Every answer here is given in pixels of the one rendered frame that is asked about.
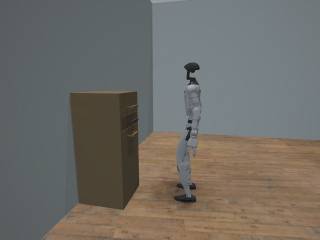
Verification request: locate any left robot forearm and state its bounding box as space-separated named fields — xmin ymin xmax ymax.
xmin=190 ymin=107 xmax=201 ymax=138

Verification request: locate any cabinet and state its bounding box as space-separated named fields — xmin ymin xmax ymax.
xmin=70 ymin=91 xmax=139 ymax=210

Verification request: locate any robot thigh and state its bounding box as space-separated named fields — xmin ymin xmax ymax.
xmin=176 ymin=128 xmax=192 ymax=170
xmin=182 ymin=127 xmax=190 ymax=162

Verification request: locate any robot left upper arm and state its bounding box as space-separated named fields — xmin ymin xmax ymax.
xmin=187 ymin=84 xmax=202 ymax=113

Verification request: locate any robot right thigh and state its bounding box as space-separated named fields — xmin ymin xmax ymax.
xmin=182 ymin=127 xmax=190 ymax=162

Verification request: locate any robot left thigh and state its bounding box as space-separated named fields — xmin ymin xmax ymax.
xmin=176 ymin=128 xmax=192 ymax=170

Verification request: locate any drawer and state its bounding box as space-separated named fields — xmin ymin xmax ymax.
xmin=121 ymin=111 xmax=137 ymax=131

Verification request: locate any left robot hand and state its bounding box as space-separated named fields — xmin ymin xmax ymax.
xmin=186 ymin=137 xmax=198 ymax=157

